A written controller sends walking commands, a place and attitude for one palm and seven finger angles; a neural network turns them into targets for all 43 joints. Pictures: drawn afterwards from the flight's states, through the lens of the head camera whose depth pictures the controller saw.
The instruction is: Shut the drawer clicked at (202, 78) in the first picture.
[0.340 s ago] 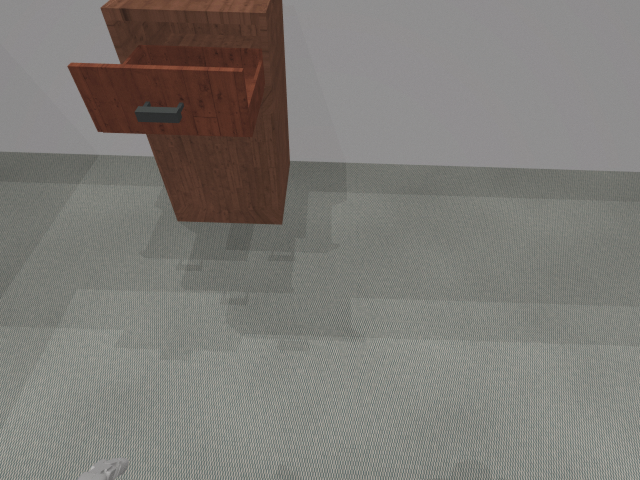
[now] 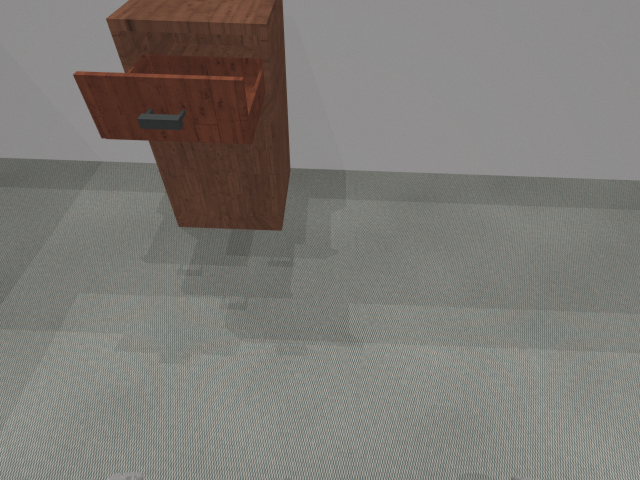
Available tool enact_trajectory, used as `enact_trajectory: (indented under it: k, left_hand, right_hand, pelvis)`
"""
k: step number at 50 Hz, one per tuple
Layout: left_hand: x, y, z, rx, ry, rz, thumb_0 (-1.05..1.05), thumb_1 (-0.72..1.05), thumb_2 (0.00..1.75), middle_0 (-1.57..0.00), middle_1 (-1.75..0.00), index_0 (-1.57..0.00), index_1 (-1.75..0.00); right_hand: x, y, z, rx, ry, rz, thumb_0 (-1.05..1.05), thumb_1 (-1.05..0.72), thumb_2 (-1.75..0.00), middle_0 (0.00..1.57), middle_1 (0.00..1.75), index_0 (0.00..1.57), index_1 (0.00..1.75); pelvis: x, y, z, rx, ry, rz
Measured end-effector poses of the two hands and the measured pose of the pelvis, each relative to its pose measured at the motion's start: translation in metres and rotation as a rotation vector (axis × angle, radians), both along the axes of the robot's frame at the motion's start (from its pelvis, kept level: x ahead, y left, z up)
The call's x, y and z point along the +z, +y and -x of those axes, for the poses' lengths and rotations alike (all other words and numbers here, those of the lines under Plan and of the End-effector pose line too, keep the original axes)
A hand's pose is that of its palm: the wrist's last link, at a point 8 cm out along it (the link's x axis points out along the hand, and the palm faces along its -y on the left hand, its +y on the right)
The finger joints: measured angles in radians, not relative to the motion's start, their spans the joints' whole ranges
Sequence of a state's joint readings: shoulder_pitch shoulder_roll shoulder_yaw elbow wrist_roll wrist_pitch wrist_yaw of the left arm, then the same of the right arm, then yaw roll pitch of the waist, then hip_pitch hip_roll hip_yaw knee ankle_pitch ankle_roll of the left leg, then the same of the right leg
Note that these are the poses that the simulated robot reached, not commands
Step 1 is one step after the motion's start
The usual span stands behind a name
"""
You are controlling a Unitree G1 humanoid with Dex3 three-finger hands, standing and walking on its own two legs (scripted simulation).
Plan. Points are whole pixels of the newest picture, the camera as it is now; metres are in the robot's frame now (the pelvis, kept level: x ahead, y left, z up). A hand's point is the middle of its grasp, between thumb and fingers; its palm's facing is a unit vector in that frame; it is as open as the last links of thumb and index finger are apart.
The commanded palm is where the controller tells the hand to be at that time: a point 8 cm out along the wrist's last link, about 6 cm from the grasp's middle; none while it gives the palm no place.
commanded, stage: stand and wait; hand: left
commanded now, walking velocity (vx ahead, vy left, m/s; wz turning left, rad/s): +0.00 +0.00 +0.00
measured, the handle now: (163, 117) +0.93 +0.47 -0.04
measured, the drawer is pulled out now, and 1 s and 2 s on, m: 0.29 0.29 0.29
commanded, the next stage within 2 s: look at it before walking up in 0.60 s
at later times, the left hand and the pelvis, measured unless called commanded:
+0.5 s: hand out of the picture +0.06 +0.24 -0.15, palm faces -0.03 -0.94 -0.34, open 7.4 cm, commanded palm none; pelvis -0.02 -0.01 +0.00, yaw +0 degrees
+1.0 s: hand out of the picture +0.05 +0.24 -0.15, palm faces -0.04 -0.95 -0.32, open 7.4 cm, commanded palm none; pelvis -0.02 -0.01 +0.00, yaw +0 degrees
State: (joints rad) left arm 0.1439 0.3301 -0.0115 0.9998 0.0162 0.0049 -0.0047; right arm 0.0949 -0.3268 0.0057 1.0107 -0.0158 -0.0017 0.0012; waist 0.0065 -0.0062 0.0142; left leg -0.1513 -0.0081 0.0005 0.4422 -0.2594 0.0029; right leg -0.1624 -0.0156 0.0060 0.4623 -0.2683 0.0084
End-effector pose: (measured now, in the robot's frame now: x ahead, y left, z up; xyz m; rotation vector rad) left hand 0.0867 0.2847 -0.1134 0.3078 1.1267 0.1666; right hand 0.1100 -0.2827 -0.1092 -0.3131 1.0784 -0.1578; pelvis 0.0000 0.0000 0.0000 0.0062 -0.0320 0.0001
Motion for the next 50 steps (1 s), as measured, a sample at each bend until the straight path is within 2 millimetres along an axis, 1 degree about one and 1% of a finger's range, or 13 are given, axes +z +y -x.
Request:
enact_trajectory:
  k: [10, 15, 19, 29, 37, 43, 50]
  left_hand:
    - [-0.003, -0.001, 0.027, 0.021, 0.069, -0.008, 0.01, 0.9, 0.9, -0.2, -0.3, -0.2, -0.3]
    - [-0.002, -0.002, 0.034, 0.025, 0.081, -0.014, 0.01, 0.9, 0.9, -0.2, -0.3, -0.2, -0.3]
    - [0.0, -0.002, 0.035, 0.025, 0.078, -0.017, 0.01, 0.9, 0.9, -0.2, -0.3, -0.2, -0.3]
    - [0.001, -0.006, 0.034, 0.015, 0.06, -0.014, 0.01, 0.9, 0.9, -0.2, -0.3, -0.2, -0.3]
    - [-0.001, -0.008, 0.037, 0.014, 0.068, -0.005, 0.01, 0.9, 0.9, -0.2, -0.3, -0.2, -0.3]
    - [-0.003, -0.007, 0.04, 0.016, 0.082, -0.002, 0.01, 0.9, 0.9, -0.2, -0.3, -0.2, -0.3]
    - [-0.003, -0.004, 0.041, 0.019, 0.093, -0.002, 0.01, 0.9, 0.9, -0.2, -0.3, -0.2, -0.3]
  right_hand:
    - [-0.006, -0.014, 0.04, -0.039, 0.099, 0.011, 0.01, -0.91, -0.9, 0.2, 0.3, 0.2, 0.3]
    - [-0.009, -0.018, 0.055, -0.053, 0.131, 0.01, 0.01, -0.91, -0.9, 0.2, 0.3, 0.2, 0.3]
    - [-0.01, -0.019, 0.063, -0.06, 0.141, 0.006, 0.01, -0.91, -0.9, 0.2, 0.3, 0.2, 0.3]
    - [-0.01, -0.019, 0.071, -0.065, 0.138, -0.004, 0.01, -0.91, -0.9, 0.2, 0.3, 0.2, 0.3]
    - [-0.01, -0.019, 0.075, -0.066, 0.149, -0.001, 0.01, -0.91, -0.9, 0.2, 0.3, 0.2, 0.3]
    - [-0.009, -0.018, 0.075, -0.068, 0.154, 0.002, 0.01, -0.91, -0.9, 0.2, 0.3, 0.2, 0.3]
    - [-0.008, -0.016, 0.07, -0.066, 0.151, 0.004, 0.01, -0.91, -0.9, 0.2, 0.3, 0.2, 0.3]
  pelvis:
    - [0.002, -0.006, 0.007, 0.0, -0.005, 0.002]
    - [0.003, -0.009, 0.011, -0.001, -0.008, 0.002]
    - [0.003, -0.01, 0.014, -0.003, -0.012, 0.002]
    - [0.004, -0.012, 0.02, -0.005, -0.012, 0.002]
    - [0.004, -0.012, 0.021, -0.005, -0.007, 0.003]
    - [0.005, -0.011, 0.02, -0.006, -0.005, 0.004]
    - [0.005, -0.009, 0.018, -0.007, -0.002, 0.004]
